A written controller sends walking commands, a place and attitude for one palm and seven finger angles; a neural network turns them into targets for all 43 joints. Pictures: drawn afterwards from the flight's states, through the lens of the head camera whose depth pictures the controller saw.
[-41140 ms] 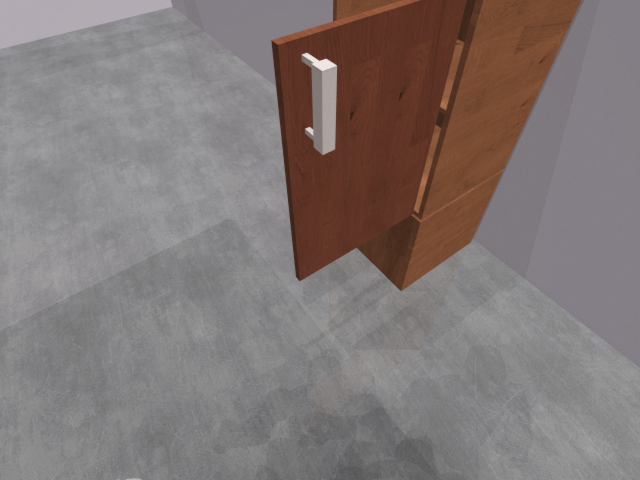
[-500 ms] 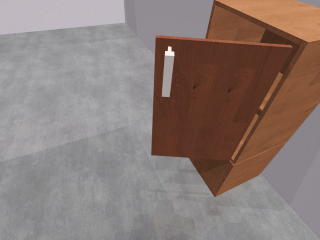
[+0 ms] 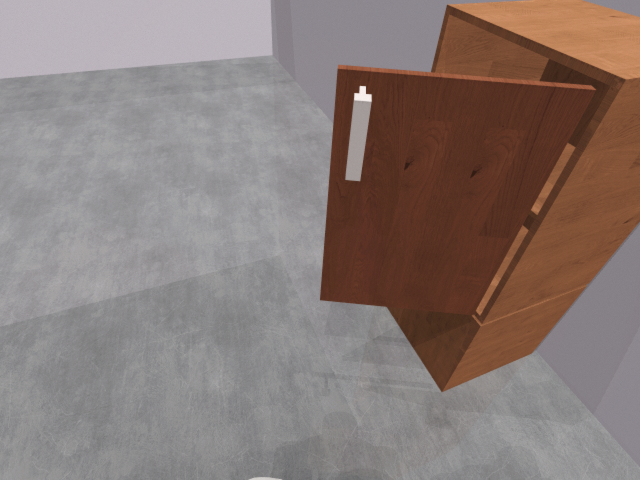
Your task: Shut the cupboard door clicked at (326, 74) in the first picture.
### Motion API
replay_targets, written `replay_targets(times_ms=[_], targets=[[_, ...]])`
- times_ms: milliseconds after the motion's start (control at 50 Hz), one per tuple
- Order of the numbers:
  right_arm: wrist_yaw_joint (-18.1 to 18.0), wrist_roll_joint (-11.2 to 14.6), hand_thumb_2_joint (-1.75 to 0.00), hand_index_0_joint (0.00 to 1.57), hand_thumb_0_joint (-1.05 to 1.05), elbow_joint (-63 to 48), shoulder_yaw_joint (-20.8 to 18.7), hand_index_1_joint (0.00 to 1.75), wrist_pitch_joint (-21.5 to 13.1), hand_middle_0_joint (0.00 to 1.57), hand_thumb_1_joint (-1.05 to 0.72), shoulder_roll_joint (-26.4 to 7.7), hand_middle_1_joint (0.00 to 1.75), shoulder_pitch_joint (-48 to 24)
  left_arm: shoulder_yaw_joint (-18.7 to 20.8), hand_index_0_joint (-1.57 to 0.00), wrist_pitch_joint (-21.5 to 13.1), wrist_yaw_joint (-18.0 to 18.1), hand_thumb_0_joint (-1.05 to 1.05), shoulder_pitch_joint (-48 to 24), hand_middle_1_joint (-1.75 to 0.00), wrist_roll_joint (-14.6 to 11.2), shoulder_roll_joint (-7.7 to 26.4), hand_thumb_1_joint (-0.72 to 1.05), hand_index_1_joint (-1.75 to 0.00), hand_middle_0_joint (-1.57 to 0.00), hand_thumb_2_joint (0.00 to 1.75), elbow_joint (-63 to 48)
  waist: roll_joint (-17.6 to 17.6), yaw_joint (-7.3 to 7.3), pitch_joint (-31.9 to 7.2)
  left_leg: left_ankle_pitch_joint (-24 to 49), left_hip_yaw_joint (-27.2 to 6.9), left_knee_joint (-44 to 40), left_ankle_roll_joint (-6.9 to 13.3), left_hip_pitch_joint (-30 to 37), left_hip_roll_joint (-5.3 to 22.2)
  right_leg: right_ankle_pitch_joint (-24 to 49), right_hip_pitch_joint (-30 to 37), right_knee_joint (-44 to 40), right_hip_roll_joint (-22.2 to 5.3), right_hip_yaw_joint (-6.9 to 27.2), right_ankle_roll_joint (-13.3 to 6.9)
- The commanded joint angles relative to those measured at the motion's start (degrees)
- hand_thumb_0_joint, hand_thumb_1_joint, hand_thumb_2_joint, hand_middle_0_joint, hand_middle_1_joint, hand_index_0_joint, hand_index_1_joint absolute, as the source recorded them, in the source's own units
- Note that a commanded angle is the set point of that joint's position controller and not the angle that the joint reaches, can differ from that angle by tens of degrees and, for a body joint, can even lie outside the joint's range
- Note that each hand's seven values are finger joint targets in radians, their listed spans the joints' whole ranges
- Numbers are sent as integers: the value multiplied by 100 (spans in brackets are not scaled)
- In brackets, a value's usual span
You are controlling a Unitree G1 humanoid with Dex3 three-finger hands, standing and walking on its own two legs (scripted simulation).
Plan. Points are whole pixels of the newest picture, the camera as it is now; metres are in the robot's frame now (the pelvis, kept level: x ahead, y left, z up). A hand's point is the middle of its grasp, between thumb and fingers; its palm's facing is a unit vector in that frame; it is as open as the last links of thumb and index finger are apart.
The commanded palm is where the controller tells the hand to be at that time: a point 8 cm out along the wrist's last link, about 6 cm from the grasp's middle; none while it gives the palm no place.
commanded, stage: shuffle to correct the standing spot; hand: left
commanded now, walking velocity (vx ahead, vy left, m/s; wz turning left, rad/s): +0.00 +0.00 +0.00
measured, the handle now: (357, 133) +0.61 +0.00 +0.16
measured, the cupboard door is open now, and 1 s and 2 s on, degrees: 63 63 63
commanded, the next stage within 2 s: come to a stop and stand still in 1.36 s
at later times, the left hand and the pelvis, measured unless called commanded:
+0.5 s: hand out of the picture +0.02 +0.17 -0.16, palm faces -0.11 -0.98 -0.18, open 7.4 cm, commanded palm none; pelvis -0.04 -0.01 +0.02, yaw -5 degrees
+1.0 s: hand out of the picture +0.07 +0.10 -0.17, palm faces -0.01 -0.99 -0.12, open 7.4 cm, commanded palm none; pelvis +0.06 -0.07 +0.00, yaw -3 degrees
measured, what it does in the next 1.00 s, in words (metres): steps on the spot: left foot, then right foot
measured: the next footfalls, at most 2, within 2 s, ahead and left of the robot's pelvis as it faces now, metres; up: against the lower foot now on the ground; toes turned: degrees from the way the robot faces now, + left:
left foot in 0.08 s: +0.04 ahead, +0.09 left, +0.00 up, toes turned -2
right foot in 0.50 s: -0.07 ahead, -0.12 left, +0.00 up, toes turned -8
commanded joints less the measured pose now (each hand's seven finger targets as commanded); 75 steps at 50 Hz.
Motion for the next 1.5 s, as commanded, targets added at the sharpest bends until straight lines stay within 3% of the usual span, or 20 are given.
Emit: replay_targets(times_ms=[0,60,140,340,440,500,720,740,760,780,840,920,1040,1060,1100,1140,1200,1320,1380,1480], targets=[[-33,43,-90,20,0,21,36,30,-285,20,-90,45,30,1458,225,-20,-167,104,0,-1028,-30,-6,977,90,-30,-20,90,-689,-741,-709,517,-435,20,-1261,39,1698,214,-1979,-1723,-1563,-824,914,-481],[-169,-49,-90,20,0,-185,80,30,-466,20,-90,-427,30,1022,165,-20,-81,-5,0,-123,-30,-158,432,90,-30,-20,90,-482,1427,-226,832,-1111,-1581,-3959,342,840,1363,-1173,-997,723,190,191,-83],[-211,-54,-90,20,0,-446,65,30,-460,20,-90,-638,30,85,224,-20,6,-92,0,-145,-30,-40,522,90,-30,-20,90,-400,469,149,922,-2203,-2280,-4529,915,-703,1990,-611,-599,2980,79,175,-24],[-239,-170,-90,20,0,77,-118,30,-509,20,-90,-734,30,1566,192,-20,-94,-280,0,-1074,-30,-53,564,90,-30,-20,90,-696,640,-578,444,-1468,-2032,-4430,841,1477,1992,-1401,-759,1042,21,-270,-203],[-168,-155,-90,20,0,69,-181,30,-397,20,-90,-736,30,1194,246,-20,-90,-271,0,26,-30,-135,640,90,-30,-20,90,-254,363,-98,199,-1129,-1069,-3814,184,181,1274,-759,1932,-1443,324,-716,-455],[-105,-84,-90,20,0,-343,-35,30,-461,20,-90,-224,30,353,324,-20,-132,-96,0,390,-30,-32,1234,90,-30,-20,90,-220,-1392,262,656,-1309,470,-75,6,-2133,316,-2501,2353,-2489,-1868,1538,-1380],[-61,-111,-90,20,0,-83,-46,30,-535,20,-90,-135,30,1072,84,-20,-376,-125,0,-144,-30,-70,832,90,-30,-20,90,8,-216,-670,385,763,998,-1638,94,1328,390,1450,508,-334,-676,-357,-985],[-141,-133,-90,20,0,133,-126,30,-572,20,-90,-492,30,1787,63,-20,-367,-154,0,-57,-30,-84,696,90,-30,-20,90,-15,235,-916,-37,805,278,-2039,237,2442,932,1315,29,930,-438,-505,-762],[-228,-192,-90,20,0,217,-261,30,-613,20,-90,-1202,30,2387,45,-20,-342,-211,0,146,-30,-139,406,90,-30,-20,90,-170,1623,-970,-594,865,-2338,-2850,927,3390,2722,-763,-1237,2776,161,-825,-404],[-267,-108,-90,20,0,217,-264,30,-560,20,-90,-1519,30,2454,65,-20,-343,-237,0,-169,-30,-73,620,90,-30,-20,90,-372,1249,-993,-579,383,-3583,-3585,1441,2960,3457,-1800,-1516,3996,249,-213,-460],[-258,-99,-90,20,0,-77,-154,30,-615,20,-90,-850,30,866,169,-20,-259,-312,0,-638,-30,34,613,90,-30,-20,90,-464,1271,-426,802,-1551,-2371,-4163,973,685,2860,-744,-1922,4397,-477,83,-295],[-225,-129,-90,20,0,-207,-173,30,-687,20,-90,-907,30,303,157,-20,-113,-404,0,-332,-30,-39,277,90,-30,-20,90,-369,736,-105,394,-174,-498,-3795,687,223,2210,-547,-813,2642,-527,-344,-120],[-121,-139,-90,20,0,-247,-297,30,-432,20,-90,-1015,30,44,202,-20,-225,-394,0,-249,-30,-46,486,90,-30,-20,90,-396,695,-67,341,-1129,-139,-2846,352,-107,1695,-162,736,213,33,-1198,35],[-105,-139,-90,20,0,-263,-266,30,-414,20,-90,-887,30,16,246,-20,-253,-371,0,59,-30,-47,689,90,-30,-20,90,-320,322,104,281,-1256,43,-2202,202,-344,1451,-274,1197,-166,21,-1059,11],[-65,-38,-90,20,0,-573,-73,30,-398,20,-90,-178,30,-119,414,-20,-296,-252,0,590,-30,-10,1568,90,-30,-20,90,-247,-2264,402,45,-2007,755,774,-59,-1727,397,-1517,1859,-1905,-1821,1758,-731],[-71,-39,-90,20,0,-677,-106,30,-372,20,-90,-414,30,-431,367,-20,-310,-124,0,120,-30,-26,1328,90,-30,-20,90,-366,-1577,231,262,-1406,125,2020,85,-1691,776,-2175,1090,-2246,-1976,2215,-1294],[10,-62,-90,20,0,-503,-47,30,-403,20,-90,-286,30,-269,230,-20,-396,-71,0,-581,-30,15,933,90,-30,-20,90,-525,-730,-142,292,-707,342,1123,-22,-798,879,244,606,-1592,-1390,436,-1115],[-125,-43,-90,20,0,-184,55,30,-496,20,-90,-181,30,446,173,-20,-279,-135,0,-548,-30,-110,929,90,-30,-20,90,-382,-599,-386,-154,989,857,-2312,-103,1386,592,1675,599,-400,-762,-302,-806],[-272,-105,-90,20,0,-50,-179,30,-498,20,-90,-1386,30,1309,142,-20,-228,-194,0,-601,-30,-83,781,90,-30,-20,90,-666,1289,-738,-443,3537,-2298,-3111,1413,2732,3531,-2268,-1405,2908,-21,-434,-121],[-343,-107,-90,20,0,-267,-31,30,-566,20,-90,-828,30,128,231,-20,-34,-245,0,-872,-30,-93,555,90,-30,-20,90,-518,975,-165,135,4466,-216,-2995,754,1425,2352,-1017,-1081,3193,-329,-66,159]])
